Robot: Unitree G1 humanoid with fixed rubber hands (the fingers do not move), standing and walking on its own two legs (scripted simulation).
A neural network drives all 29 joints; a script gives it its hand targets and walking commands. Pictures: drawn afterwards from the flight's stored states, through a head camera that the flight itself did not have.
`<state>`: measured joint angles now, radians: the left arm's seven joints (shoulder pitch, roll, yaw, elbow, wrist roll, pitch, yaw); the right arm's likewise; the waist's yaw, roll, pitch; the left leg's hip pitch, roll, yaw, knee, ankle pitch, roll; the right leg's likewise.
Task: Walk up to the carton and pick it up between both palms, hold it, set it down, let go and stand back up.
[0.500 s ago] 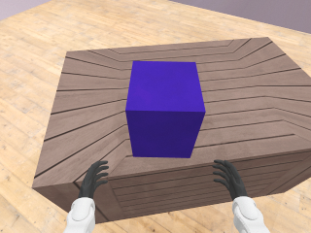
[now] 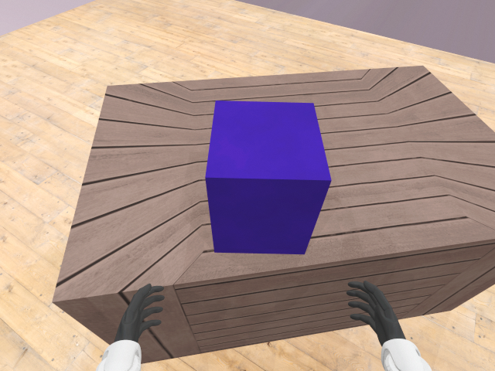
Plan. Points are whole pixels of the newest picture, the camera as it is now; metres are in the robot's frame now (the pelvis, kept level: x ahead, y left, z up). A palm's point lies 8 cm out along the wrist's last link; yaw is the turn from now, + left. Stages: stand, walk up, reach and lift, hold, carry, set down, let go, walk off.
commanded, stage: let go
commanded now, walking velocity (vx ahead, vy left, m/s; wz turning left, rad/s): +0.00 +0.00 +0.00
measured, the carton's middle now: (262, 180) +0.47 +0.00 -0.01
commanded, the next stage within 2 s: stand in 0.42 s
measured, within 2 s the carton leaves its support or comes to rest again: neither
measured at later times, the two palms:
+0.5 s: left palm (119, 357) +0.15 +0.23 -0.09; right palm (397, 357) +0.15 -0.22 -0.09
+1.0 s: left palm out of the picture +0.08 +0.24 -0.13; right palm out of the picture -0.02 -0.23 -0.14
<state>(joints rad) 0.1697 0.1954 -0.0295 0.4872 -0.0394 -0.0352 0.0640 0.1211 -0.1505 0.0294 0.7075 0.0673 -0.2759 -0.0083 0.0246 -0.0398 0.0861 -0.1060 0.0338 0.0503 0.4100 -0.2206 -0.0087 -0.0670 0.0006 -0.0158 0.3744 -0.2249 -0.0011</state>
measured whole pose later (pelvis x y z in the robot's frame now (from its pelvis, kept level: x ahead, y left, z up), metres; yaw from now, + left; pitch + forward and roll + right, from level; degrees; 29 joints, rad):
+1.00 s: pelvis +0.00 +0.02 -0.01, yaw -8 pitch +0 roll +0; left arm 0.37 0.17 0.03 0.80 0.03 0.00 0.00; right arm 0.38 -0.20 -0.06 0.87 -0.02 0.04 -0.02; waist -0.01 0.00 -0.08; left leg -0.25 0.05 0.19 0.57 -0.31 0.03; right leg -0.29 0.01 0.12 0.58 -0.29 0.03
